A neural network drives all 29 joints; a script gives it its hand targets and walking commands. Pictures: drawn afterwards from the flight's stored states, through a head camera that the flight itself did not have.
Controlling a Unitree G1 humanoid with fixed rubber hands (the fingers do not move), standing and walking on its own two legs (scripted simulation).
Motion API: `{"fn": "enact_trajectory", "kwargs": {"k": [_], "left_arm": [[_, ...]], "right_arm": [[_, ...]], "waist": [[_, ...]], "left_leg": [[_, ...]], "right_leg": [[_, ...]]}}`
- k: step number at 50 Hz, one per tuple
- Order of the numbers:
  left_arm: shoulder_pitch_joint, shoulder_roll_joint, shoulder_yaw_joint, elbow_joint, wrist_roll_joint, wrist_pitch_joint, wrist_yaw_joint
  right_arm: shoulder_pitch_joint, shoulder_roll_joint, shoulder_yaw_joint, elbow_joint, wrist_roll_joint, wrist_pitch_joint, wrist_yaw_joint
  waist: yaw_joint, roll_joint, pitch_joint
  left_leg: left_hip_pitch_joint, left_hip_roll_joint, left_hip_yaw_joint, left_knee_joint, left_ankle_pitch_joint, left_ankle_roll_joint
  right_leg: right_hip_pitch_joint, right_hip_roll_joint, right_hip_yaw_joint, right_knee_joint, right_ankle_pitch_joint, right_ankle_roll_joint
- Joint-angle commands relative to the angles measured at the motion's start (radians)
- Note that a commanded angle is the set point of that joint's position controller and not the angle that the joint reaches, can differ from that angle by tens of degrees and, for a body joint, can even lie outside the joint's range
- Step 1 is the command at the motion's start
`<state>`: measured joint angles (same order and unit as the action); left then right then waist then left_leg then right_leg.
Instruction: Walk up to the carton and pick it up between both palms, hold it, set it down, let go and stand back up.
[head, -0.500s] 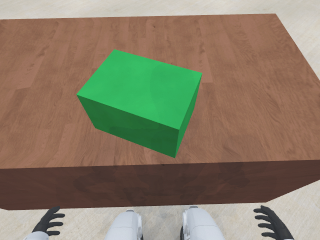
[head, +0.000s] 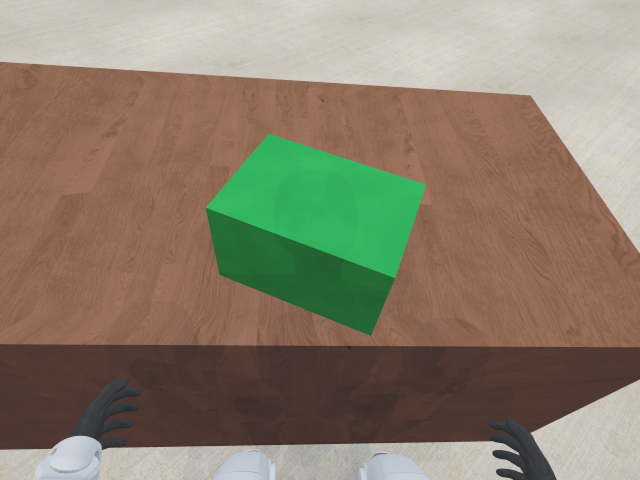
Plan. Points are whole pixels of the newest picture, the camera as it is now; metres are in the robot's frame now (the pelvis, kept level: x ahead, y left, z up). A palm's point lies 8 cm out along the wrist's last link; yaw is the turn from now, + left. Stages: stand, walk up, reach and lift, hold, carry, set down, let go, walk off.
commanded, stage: reach and lift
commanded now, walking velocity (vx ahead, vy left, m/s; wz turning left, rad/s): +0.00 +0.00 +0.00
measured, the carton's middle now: (318, 231) +0.46 +0.01 +0.00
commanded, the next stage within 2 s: none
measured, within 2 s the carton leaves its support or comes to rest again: neither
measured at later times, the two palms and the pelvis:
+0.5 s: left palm (62, 409) +0.20 +0.30 -0.03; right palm (493, 432) +0.18 -0.19 +0.00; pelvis +0.01 +0.04 +0.01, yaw +1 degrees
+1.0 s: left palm (52, 360) +0.24 +0.31 +0.02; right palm (489, 418) +0.18 -0.17 +0.03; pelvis +0.03 +0.04 +0.02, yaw +1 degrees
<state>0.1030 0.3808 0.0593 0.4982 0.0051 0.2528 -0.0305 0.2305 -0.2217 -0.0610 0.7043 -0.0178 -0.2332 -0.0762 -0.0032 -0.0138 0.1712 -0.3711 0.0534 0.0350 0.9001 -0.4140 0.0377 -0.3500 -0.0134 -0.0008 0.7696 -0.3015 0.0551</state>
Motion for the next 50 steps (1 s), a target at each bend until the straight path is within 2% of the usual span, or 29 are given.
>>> {"fn": "enact_trajectory", "kwargs": {"k": [1, 2, 4, 5, 6, 8, 9, 10, 11, 12, 14, 16, 18, 19, 20, 21, 23, 24, 28, 31, 32, 35, 37, 38, 39, 42, 44, 46, 50], "left_arm": [[-0.024, 0.192, 0.072, -0.315, -0.018, -0.094, -0.002], [-0.024, 0.18, 0.041, -0.324, -0.035, -0.097, 0.002], [-0.016, 0.172, 0.014, -0.301, -0.068, -0.102, -0.001], [-0.028, 0.183, 0.024, -0.321, -0.07, -0.106, -0.005], [-0.05, 0.163, -0.01, -0.302, -0.094, -0.109, -0.007], [-0.048, 0.162, -0.04, -0.346, -0.106, -0.117, -0.013], [-0.063, 0.174, -0.031, -0.33, -0.112, -0.127, -0.02], [-0.088, 0.166, -0.053, -0.362, -0.111, -0.127, -0.018], [-0.104, 0.176, -0.061, -0.362, -0.115, -0.126, -0.018], [-0.084, 0.176, -0.058, -0.335, -0.129, -0.129, -0.027], [-0.131, 0.22, -0.058, -0.314, -0.155, -0.134, -0.038], [-0.109, 0.212, -0.071, -0.336, -0.158, -0.137, -0.041], [-0.114, 0.246, -0.073, -0.411, -0.185, -0.154, -0.035], [-0.12, 0.264, -0.054, -0.439, -0.197, -0.159, -0.035], [-0.106, 0.277, -0.055, -0.427, -0.197, -0.161, -0.035], [-0.108, 0.279, -0.056, -0.429, -0.216, -0.165, -0.038], [-0.098, 0.312, -0.031, -0.435, -0.215, -0.172, -0.048], [-0.069, 0.311, -0.027, -0.425, -0.222, -0.165, -0.055], [-0.038, 0.359, -0.006, -0.499, -0.242, -0.182, -0.069], [-0.019, 0.397, 0.028, -0.51, -0.244, -0.195, -0.084], [-0.021, 0.4, 0.028, -0.563, -0.259, -0.206, -0.09], [0.019, 0.401, 0.034, -0.579, -0.297, -0.245, -0.103], [0.012, 0.434, 0.049, -0.652, -0.321, -0.287, -0.097], [-0.003, 0.457, 0.06, -0.632, -0.334, -0.306, -0.104], [0.032, 0.46, 0.054, -0.652, -0.354, -0.313, -0.106], [0.052, 0.471, 0.067, -0.648, -0.359, -0.346, -0.119], [0.082, 0.466, 0.053, -0.638, -0.363, -0.347, -0.13], [0.079, 0.451, 0.05, -0.652, -0.37, -0.346, -0.133], [0.107, 0.457, 0.057, -0.702, -0.367, -0.33, -0.142]], "right_arm": [[0.007, -0.086, -0.086, -0.333, 0.077, -0.025, -0.021], [-0.016, -0.101, -0.101, -0.339, 0.084, -0.026, -0.017], [-0.021, -0.105, -0.109, -0.352, 0.089, -0.017, -0.021], [-0.031, -0.085, -0.116, -0.388, 0.08, -0.011, -0.025], [-0.045, -0.095, -0.121, -0.376, 0.081, -0.006, -0.025], [-0.021, -0.089, -0.125, -0.38, 0.1, 0.007, -0.032], [-0.041, -0.075, -0.123, -0.41, 0.105, 0.011, -0.039], [-0.051, -0.084, -0.129, -0.389, 0.118, 0.03, -0.043], [-0.046, -0.077, -0.129, -0.4, 0.124, 0.037, -0.044], [-0.044, -0.047, -0.118, -0.413, 0.128, 0.052, -0.054], [-0.084, -0.043, -0.121, -0.478, 0.125, 0.079, -0.068], [-0.064, -0.039, -0.124, -0.55, 0.133, 0.099, -0.075], [-0.049, -0.003, -0.126, -0.579, 0.148, 0.114, -0.083], [-0.056, 0.004, -0.11, -0.62, 0.149, 0.123, -0.09], [-0.04, 0.022, -0.108, -0.62, 0.152, 0.141, -0.097], [-0.026, 0.023, -0.105, -0.638, 0.149, 0.153, -0.103], [0.006, 0.042, -0.084, -0.649, 0.158, 0.18, -0.123], [0.001, 0.05, -0.076, -0.669, 0.15, 0.188, -0.132], [0.062, 0.068, -0.051, -0.722, 0.166, 0.213, -0.166], [0.088, 0.095, -0.018, -0.799, 0.173, 0.22, -0.192], [0.089, 0.096, -0.015, -0.824, 0.17, 0.222, -0.199], [0.129, 0.129, 0.014, -0.905, 0.179, 0.199, -0.209], [0.154, 0.154, 0.035, -0.936, 0.18, 0.187, -0.216], [0.152, 0.161, 0.052, -0.964, 0.182, 0.175, -0.22], [0.169, 0.165, 0.057, -0.971, 0.181, 0.18, -0.227], [0.198, 0.193, 0.102, -0.976, 0.202, 0.171, -0.24], [0.249, 0.186, 0.097, -0.976, 0.207, 0.172, -0.249], [0.209, 0.183, 0.11, -1.021, 0.218, 0.156, -0.255], [0.256, 0.16, 0.116, -1.024, 0.22, 0.145, -0.269]], "waist": [[0.02, 0.167, -0.222], [0.004, 0.19, -0.222], [0.006, 0.148, -0.204], [0.015, 0.128, -0.221], [-0.006, 0.131, -0.193], [-0.008, 0.193, -0.214], [-0.001, 0.169, -0.192], [-0.012, 0.225, -0.155], [-0.012, 0.222, -0.16], [-0.016, 0.187, -0.131], [-0.016, 0.151, -0.116], [-0.008, 0.183, -0.125], [-0.003, 0.195, -0.133], [0.007, 0.146, -0.114], [0.002, 0.168, -0.104], [0.0, 0.142, -0.122], [0.001, 0.18, -0.123], [0.006, 0.122, -0.081], [0.007, 0.145, -0.077], [0.025, 0.172, -0.097], [0.029, 0.157, -0.115], [0.038, 0.121, -0.175], [0.048, 0.144, -0.219], [0.07, 0.134, -0.206], [0.061, 0.128, -0.193], [0.085, 0.158, -0.215], [0.069, 0.169, -0.206], [0.081, 0.184, -0.222], [0.057, 0.201, -0.179]], "left_leg": [[-0.324, 0.062, -0.015, -0.597, -0.198, 0.028], [-0.317, 0.087, -0.049, -0.627, -0.218, 0.02], [-0.273, 0.093, -0.074, -0.611, -0.181, -0.002], [-0.279, 0.074, -0.054, -0.613, -0.239, 0.009], [-0.292, 0.089, -0.081, -0.639, -0.291, 0.015], [-0.249, 0.136, -0.125, -0.693, -0.331, 0.0], [-0.285, 0.123, -0.114, -0.673, -0.313, -0.002], [-0.286, 0.141, -0.133, -0.707, -0.349, -0.006], [-0.271, 0.155, -0.151, -0.721, -0.317, -0.012], [-0.225, 0.128, -0.133, -0.702, -0.277, -0.021], [-0.239, 0.104, -0.109, -0.695, -0.339, -0.007], [-0.197, 0.132, -0.144, -0.729, -0.321, -0.013], [-0.128, 0.132, -0.16, -0.715, -0.236, -0.053], [-0.084, 0.108, -0.144, -0.708, -0.245, -0.058], [-0.078, 0.109, -0.143, -0.701, -0.249, -0.057], [-0.032, 0.105, -0.139, -0.702, -0.217, -0.06], [-0.023, 0.086, -0.119, -0.679, -0.181, -0.063], [0.001, 0.079, -0.114, -0.667, -0.157, -0.069], [0.077, 0.083, -0.142, -0.645, -0.106, -0.092], [0.093, 0.07, -0.114, -0.614, -0.035, -0.095], [0.105, 0.07, -0.129, -0.608, -0.042, -0.094], [0.15, 0.068, -0.11, -0.555, 0.067, -0.095], [0.17, 0.055, -0.105, -0.525, 0.142, -0.104], [0.162, 0.046, -0.09, -0.512, 0.138, -0.095], [0.159, 0.054, -0.102, -0.507, 0.14, -0.093], [0.162, 0.049, -0.099, -0.492, 0.164, -0.081], [0.173, 0.065, -0.123, -0.497, 0.181, -0.087], [0.176, 0.062, -0.117, -0.485, 0.202, -0.087], [0.258, 0.083, -0.154, -0.466, 0.369, -0.124]], "right_leg": [[0.642, 0.131, -0.032, -0.073, 0.185, -0.041], [0.642, 0.14, -0.052, -0.064, 0.227, -0.036], [0.556, 0.128, -0.052, -0.081, 0.208, -0.04], [0.581, 0.126, -0.035, -0.094, 0.156, -0.041], [0.583, 0.135, -0.045, -0.089, 0.154, -0.039], [0.602, 0.137, -0.052, -0.084, 0.165, -0.019], [0.605, 0.127, -0.036, -0.092, 0.161, -0.026], [0.601, 0.14, -0.046, -0.084, 0.148, -0.017], [0.598, 0.129, -0.045, -0.097, 0.16, -0.014], [0.567, 0.116, -0.035, -0.139, 0.154, -0.028], [0.55, 0.104, -0.021, -0.158, 0.106, -0.037], [0.534, 0.111, -0.029, -0.163, 0.123, -0.028], [0.508, 0.083, -0.01, -0.193, 0.134, -0.027], [0.463, 0.071, -0.002, -0.231, 0.113, -0.035], [0.453, 0.071, 0.001, -0.235, 0.109, -0.042], [0.435, 0.071, -0.007, -0.245, 0.111, -0.043], [0.441, 0.063, 0.01, -0.266, 0.108, -0.054], [0.403, 0.05, 0.012, -0.291, 0.092, -0.063], [0.371, 0.037, 0.026, -0.318, 0.083, -0.069], [0.365, 0.027, 0.038, -0.332, 0.078, -0.08], [0.372, 0.02, 0.049, -0.33, 0.081, -0.083], [0.359, 0.02, 0.051, -0.334, 0.11, -0.095], [0.354, 0.012, 0.059, -0.337, 0.118, -0.1], [0.337, 0.009, 0.068, -0.345, 0.106, -0.111], [0.333, 0.005, 0.071, -0.345, 0.099, -0.108], [0.331, 0.003, 0.076, -0.339, 0.111, -0.116], [0.338, 0.011, 0.071, -0.34, 0.112, -0.118], [0.327, 0.012, 0.067, -0.338, 0.118, -0.122], [0.277, 0.01, 0.064, -0.355, 0.119, -0.121]]}}
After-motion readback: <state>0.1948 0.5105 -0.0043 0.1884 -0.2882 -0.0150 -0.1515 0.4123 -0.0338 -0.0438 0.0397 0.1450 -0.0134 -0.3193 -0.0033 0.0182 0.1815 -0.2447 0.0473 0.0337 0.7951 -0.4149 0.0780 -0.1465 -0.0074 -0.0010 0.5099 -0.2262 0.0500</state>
